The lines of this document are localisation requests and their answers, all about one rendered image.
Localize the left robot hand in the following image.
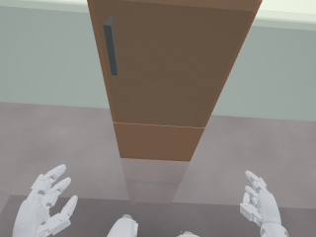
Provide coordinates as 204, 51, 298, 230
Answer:
12, 164, 78, 237

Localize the left robot shin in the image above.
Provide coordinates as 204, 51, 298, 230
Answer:
122, 214, 131, 219

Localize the handle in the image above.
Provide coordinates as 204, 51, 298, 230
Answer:
103, 16, 119, 76

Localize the cupboard door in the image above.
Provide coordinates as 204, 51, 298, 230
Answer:
93, 0, 258, 128

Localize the robot right forearm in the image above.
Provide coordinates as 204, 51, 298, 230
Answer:
260, 222, 289, 237

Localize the right robot hand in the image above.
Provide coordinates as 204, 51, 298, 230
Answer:
240, 170, 281, 227

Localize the robot left thigh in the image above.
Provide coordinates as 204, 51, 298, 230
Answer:
107, 217, 138, 237

